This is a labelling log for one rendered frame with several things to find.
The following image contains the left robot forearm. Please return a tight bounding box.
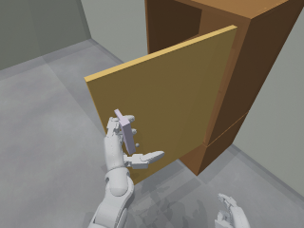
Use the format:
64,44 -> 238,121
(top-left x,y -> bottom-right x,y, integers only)
87,167 -> 136,228

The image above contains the robot right hand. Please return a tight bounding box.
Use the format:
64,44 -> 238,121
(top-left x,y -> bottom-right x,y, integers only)
215,193 -> 251,228

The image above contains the handle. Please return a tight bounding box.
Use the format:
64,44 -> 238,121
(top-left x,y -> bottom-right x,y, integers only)
114,109 -> 136,155

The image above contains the robot left hand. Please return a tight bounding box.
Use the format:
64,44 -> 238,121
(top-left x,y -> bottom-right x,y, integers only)
103,115 -> 164,172

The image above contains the cupboard door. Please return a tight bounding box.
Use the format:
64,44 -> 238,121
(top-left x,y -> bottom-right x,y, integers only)
84,25 -> 238,185

